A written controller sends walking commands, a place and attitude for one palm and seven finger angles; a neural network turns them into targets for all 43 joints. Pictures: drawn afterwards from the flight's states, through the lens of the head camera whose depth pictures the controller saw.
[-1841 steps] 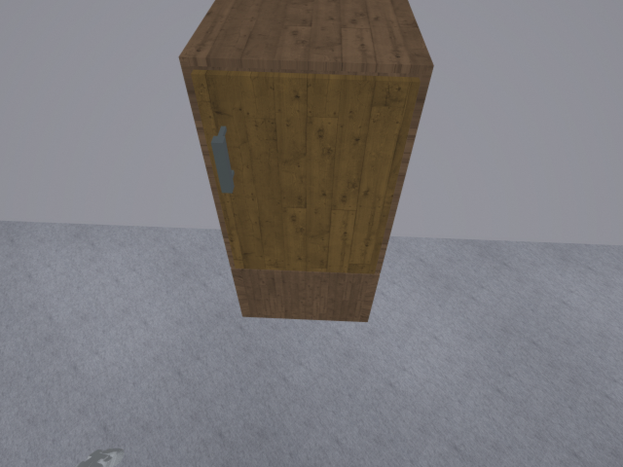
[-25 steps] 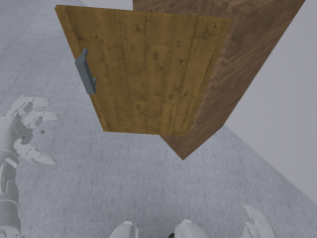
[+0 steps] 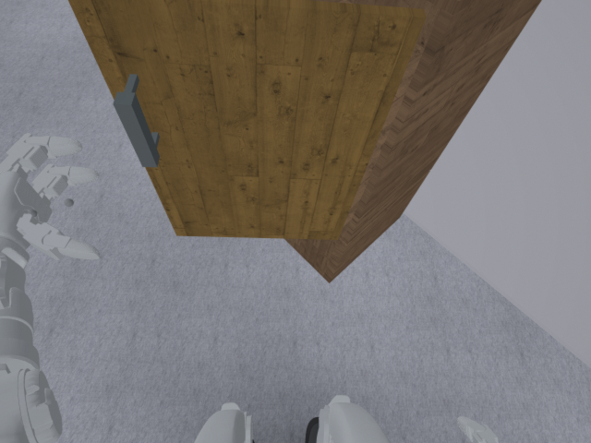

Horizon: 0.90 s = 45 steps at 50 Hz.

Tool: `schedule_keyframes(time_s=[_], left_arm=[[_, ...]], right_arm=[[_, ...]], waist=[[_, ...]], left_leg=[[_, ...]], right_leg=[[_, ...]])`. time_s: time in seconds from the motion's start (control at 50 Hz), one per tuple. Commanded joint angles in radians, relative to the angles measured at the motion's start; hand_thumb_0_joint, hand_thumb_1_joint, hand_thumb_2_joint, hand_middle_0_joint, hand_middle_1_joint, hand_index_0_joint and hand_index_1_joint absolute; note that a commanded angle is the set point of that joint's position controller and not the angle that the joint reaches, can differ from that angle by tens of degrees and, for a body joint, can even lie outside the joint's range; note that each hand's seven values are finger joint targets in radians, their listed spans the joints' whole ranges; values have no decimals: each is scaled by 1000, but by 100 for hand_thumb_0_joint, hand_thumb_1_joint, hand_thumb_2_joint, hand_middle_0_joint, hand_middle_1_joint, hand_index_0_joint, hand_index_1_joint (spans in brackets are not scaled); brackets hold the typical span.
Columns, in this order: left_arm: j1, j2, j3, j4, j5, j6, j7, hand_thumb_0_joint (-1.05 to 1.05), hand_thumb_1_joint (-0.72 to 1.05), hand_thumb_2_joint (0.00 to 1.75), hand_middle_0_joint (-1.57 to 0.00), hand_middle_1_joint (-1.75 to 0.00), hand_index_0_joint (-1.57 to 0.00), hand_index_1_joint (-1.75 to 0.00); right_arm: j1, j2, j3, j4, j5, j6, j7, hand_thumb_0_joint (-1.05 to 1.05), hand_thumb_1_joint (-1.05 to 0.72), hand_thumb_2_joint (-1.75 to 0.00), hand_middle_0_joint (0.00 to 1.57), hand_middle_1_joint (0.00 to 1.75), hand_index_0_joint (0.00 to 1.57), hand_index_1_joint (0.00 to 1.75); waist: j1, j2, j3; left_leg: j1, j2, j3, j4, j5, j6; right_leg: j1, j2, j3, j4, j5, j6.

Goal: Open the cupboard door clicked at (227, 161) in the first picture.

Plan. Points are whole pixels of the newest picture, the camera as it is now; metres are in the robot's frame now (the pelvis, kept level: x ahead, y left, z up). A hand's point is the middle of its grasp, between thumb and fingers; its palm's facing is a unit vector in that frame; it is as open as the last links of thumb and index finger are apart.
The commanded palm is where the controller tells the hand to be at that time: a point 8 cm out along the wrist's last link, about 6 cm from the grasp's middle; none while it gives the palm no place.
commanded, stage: move the hooked fingers beside the handle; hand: left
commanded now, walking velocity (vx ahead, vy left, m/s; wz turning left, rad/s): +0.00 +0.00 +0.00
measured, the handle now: (142, 122) +0.55 +0.23 +0.05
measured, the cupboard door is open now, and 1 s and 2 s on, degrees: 47 47 47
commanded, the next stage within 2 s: slide the fingers in behind the handle in 1.52 s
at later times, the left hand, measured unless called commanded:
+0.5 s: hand (79, 157) +0.48 +0.30 +0.05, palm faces +0.01 -1.00 -0.01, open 14.0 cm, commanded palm +0.47 +0.34 +0.05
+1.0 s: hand (81, 146) +0.50 +0.31 +0.04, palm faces +0.00 -1.00 -0.01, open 14.0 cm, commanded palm +0.49 +0.34 +0.05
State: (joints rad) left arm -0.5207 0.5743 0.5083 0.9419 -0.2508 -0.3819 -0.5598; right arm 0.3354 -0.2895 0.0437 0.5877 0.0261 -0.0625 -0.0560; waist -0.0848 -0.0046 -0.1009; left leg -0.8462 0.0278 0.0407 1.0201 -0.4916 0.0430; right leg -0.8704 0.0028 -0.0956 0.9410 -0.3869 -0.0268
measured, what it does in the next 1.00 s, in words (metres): stands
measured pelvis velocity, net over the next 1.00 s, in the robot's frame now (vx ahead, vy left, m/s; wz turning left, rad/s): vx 0.01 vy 0.02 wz -0.04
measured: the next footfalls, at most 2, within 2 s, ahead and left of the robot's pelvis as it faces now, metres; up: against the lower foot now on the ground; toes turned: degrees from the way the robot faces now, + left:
none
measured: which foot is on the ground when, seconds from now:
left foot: down 0.00-1.00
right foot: down 0.00-1.00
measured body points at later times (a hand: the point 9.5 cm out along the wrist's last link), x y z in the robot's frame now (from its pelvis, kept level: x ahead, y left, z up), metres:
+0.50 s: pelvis +0.00 +0.01 -0.01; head +0.15 +0.05 +0.41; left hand +0.47 +0.35 +0.05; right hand +0.02 -0.27 -0.11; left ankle +0.00 +0.09 -0.67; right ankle +0.03 -0.11 -0.67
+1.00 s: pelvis +0.01 +0.02 -0.02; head +0.17 +0.06 +0.40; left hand +0.50 +0.36 +0.05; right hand +0.00 -0.25 -0.11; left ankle +0.00 +0.09 -0.67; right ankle +0.03 -0.11 -0.67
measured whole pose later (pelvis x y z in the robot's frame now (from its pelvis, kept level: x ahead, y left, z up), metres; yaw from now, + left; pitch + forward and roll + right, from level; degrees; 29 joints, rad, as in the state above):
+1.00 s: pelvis +0.01 +0.02 -0.02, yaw -2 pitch +26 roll -6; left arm -0.85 0.79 0.58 1.16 -0.12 -0.34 -0.54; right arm 0.40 -0.29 0.07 0.57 -0.01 0.09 -0.02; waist -0.19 0.01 -0.09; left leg -1.04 0.05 0.03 1.11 -0.53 0.07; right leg -1.03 0.03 -0.10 0.97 -0.38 0.00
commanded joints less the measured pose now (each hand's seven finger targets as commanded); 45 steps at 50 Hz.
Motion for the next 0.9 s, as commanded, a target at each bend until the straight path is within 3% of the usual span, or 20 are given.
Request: schedule_keyframes(time_s=[0.0, 0.02, 0.08, 0.16, 0.22, 0.26, 0.28, 0.34, 0.38, 0.46, 0.52, 0.56, 0.58, 0.66, 0.68, 0.74, 0.78, 0.8, 0.84, 0.88], left_arm=[[-380, 342, 59, -105, 1, -62, 12, 0, -50, 30, -30, -120, -30, -120], [-416, 330, 39, -103, 9, -64, 14, 0, -50, 30, -30, -120, -30, -120], [-481, 398, 73, -74, 28, -79, 18, 0, -50, 30, -30, -120, -30, -120], [-555, 368, 32, -58, 34, -86, 14, 0, -50, 30, -30, -120, -30, -120], [-562, 400, 50, -3, 43, -66, 14, 0, -50, 30, -30, -120, -30, -120], [-562, 453, 85, 19, 49, -57, 18, 0, -50, 30, -30, -120, -30, -120], [-599, 453, 70, 11, 61, -53, 18, 0, -50, 30, -30, -120, -30, -120], [-606, 509, 107, 3, 73, -55, 25, 0, -50, 30, -30, -120, -30, -120], [-625, 498, 94, -10, 72, -62, 19, 0, -50, 30, -30, -120, -30, -120], [-663, 507, 87, 52, 74, -44, 12, 0, -50, 30, -30, -120, -30, -120], [-683, 544, 97, 53, 93, -35, 14, 0, -50, 30, -30, -120, -30, -120], [-725, 507, 62, 51, 90, -37, 13, 0, -50, 30, -30, -120, -30, -120], [-727, 554, 97, 56, 98, -35, 17, 0, -50, 30, -30, -120, -30, -120], [-763, 559, 79, 102, 108, -22, 16, 0, -50, 30, -30, -120, -30, -120], [-776, 597, 99, 92, 120, -20, 19, 0, -50, 30, -30, -120, -30, -120], [-733, 573, 88, 101, 124, -12, 20, 0, -50, 30, -30, -120, -30, -120], [-707, 598, 116, 51, 118, -19, 16, 0, -50, 30, -30, -120, -30, -120], [-682, 581, 116, 40, 110, -17, 13, 0, -50, 30, -30, -120, -30, -120], [-663, 561, 112, 62, 99, -4, 11, 0, -50, 30, -30, -120, -30, -120], [-718, 583, 112, 28, 104, -9, 12, 0, -50, 30, -30, -120, -30, -120]], right_arm=[[102, -188, -72, -78, 2, -10, -16, 0, -90, -90, 20, 30, 20, 30], [103, -187, -71, -76, 1, -6, -15, 0, -90, -90, 20, 30, 20, 30], [123, -197, -70, -67, -5, 10, -16, 0, -90, -90, 20, 30, 20, 30], [139, -197, -68, -58, -9, 26, -13, 0, -90, -90, 20, 30, 20, 30], [155, -205, -66, -47, -11, 44, -11, 0, -90, -90, 20, 30, 20, 30], [167, -211, -65, -54, -14, 54, -12, 0, -90, -90, 20, 30, 20, 30], [172, -208, -62, -50, -13, 61, -9, 0, -90, -90, 20, 30, 20, 30], [182, -213, -65, -53, -19, 73, -7, 0, -90, -90, 20, 30, 20, 30], [196, -212, -65, -49, -20, 81, -3, 0, -90, -90, 20, 30, 20, 30], [206, -218, -60, -45, -21, 94, -4, 0, -90, -90, 20, 30, 20, 30], [220, -223, -58, -39, -24, 102, -3, 0, -90, -90, 20, 30, 20, 30], [227, -219, -55, -39, -25, 108, -2, 0, -90, -90, 20, 30, 20, 30], [236, -226, -58, -33, -28, 109, -1, 0, -90, -90, 20, 30, 20, 30], [241, -227, -48, -39, -28, 117, 0, 0, -90, -90, 20, 30, 20, 30], [245, -231, -48, -36, -30, 120, -1, 0, -90, -90, 20, 30, 20, 30], [253, -225, -48, -42, -32, 128, 6, 0, -90, -90, 20, 30, 20, 30], [263, -231, -56, -50, -35, 131, 9, 0, -90, -90, 20, 30, 20, 30], [262, -227, -57, -54, -35, 133, 13, 0, -90, -90, 20, 30, 20, 30], [255, -224, -58, -54, -31, 137, 18, 0, -90, -90, 20, 30, 20, 30], [257, -226, -54, -52, -30, 143, 16, 0, -90, -90, 20, 30, 20, 30]], waist=[[-4, 117, -350], [-14, 126, -353], [-16, 146, -396], [-38, 186, -424], [-37, 170, -436], [-32, 146, -447], [-43, 173, -458], [-38, 184, -476], [-45, 212, -506], [-70, 186, -454], [-68, 233, -478], [-90, 237, -471], [-84, 238, -498], [-103, 230, -468], [-99, 254, -482], [-93, 273, -500], [-78, 278, -557], [-71, 281, -574], [-81, 232, -515], [-84, 262, -519]], left_leg=[[175, -6, -77, -135, 341, -17], [177, -6, -77, -132, 329, -16], [198, -3, -85, -115, 358, -18], [253, 5, -108, -93, 434, -28], [232, 6, -109, -84, 442, -28], [198, 4, -107, -74, 457, -23], [210, 7, -103, -72, 461, -23], [204, 8, -105, -62, 479, -24], [254, 15, -112, -55, 551, -30], [202, 14, -115, -47, 503, -23], [230, 17, -121, -44, 520, -28], [245, 21, -129, -34, 557, -32], [255, 25, -131, -30, 562, -34], [209, 21, -132, -22, 524, -28], [223, 25, -134, -21, 539, -31], [243, 26, -136, -14, 583, -36], [307, 36, -149, -18, 673, -49], [316, 36, -151, -16, 693, -50], [265, 34, -137, -20, 639, -37], [272, 34, -139, -22, 629, -38]], right_leg=[[208, 21, 67, -75, 200, -1], [190, 20, 67, -75, 186, 1], [172, 26, 66, -60, 191, -3], [104, 30, 52, -41, 197, -5], [112, 30, 53, -39, 212, 0], [135, 32, 55, -29, 234, -1], [125, 33, 57, -30, 238, 3], [135, 34, 58, -25, 253, 4], [112, 40, 54, -22, 271, 3], [89, 43, 49, -20, 251, 2], [70, 42, 48, -22, 245, 4], [34, 45, 42, -15, 250, 2], [40, 47, 44, -16, 250, 5], [28, 49, 40, -10, 239, 2], [26, 48, 41, -11, 240, 4], [19, 48, 37, -10, 253, 5], [24, 52, 31, -6, 274, 4], [32, 53, 30, -6, 285, 4], [43, 56, 33, -19, 285, 9], [33, 56, 33, -14, 274, 6]])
